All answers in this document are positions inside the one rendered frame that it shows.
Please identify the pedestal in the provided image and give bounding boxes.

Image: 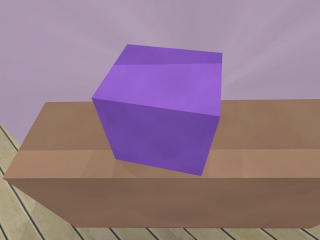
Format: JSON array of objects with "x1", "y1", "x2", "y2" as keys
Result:
[{"x1": 3, "y1": 99, "x2": 320, "y2": 229}]

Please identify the carton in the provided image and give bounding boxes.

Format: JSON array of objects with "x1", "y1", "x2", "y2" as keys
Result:
[{"x1": 92, "y1": 44, "x2": 223, "y2": 176}]

